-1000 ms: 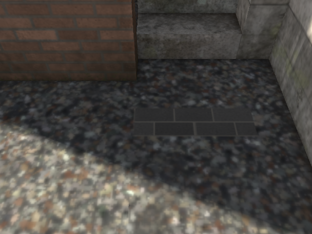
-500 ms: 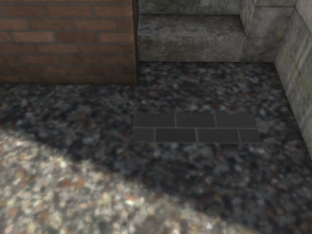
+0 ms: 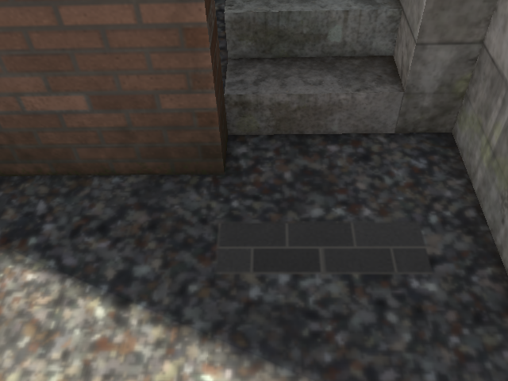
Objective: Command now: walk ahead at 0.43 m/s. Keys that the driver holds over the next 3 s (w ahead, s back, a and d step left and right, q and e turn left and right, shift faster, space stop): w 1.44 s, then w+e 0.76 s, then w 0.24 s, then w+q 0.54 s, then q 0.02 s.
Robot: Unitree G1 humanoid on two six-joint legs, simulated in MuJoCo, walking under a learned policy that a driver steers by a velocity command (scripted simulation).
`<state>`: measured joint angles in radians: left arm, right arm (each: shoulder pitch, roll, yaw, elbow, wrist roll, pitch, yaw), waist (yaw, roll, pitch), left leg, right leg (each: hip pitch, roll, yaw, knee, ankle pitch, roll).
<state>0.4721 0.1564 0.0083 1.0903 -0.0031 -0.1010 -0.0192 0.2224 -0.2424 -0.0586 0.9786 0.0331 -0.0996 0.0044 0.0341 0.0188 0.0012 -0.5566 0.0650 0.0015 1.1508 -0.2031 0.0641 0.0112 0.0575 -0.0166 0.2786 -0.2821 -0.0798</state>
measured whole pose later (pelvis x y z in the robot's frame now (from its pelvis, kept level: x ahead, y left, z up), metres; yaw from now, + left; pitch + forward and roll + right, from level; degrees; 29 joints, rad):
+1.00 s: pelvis +0.52 -0.03 -0.01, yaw +0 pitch +2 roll +0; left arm 0.16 0.23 0.05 0.89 0.00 -0.11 -0.03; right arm 0.30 -0.27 -0.03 0.99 0.02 -0.11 0.00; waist -0.01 0.03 0.03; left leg -0.40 0.04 -0.02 1.18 -0.37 0.06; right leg -0.35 0.03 -0.06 0.46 -0.14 -0.06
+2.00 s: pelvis +0.84 +0.02 -0.01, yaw -14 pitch +3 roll +3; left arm 0.15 0.31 0.07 0.75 0.01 0.01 0.04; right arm 0.05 -0.28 -0.05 0.87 -0.02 0.03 -0.07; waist 0.04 0.02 0.04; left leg -0.56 -0.05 -0.02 1.18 -0.42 -0.06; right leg -0.41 0.02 0.03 0.52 -0.15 -0.07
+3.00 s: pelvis +1.12 -0.11 -0.02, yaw -15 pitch +0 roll -1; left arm 0.32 0.25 0.05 0.91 -0.02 -0.09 0.06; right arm 0.10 -0.30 -0.05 0.83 -0.03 -0.01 0.04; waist 0.03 0.04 0.06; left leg -0.44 -0.03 0.06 0.51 -0.07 0.11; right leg -0.11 -0.07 -0.20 0.65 -0.42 0.01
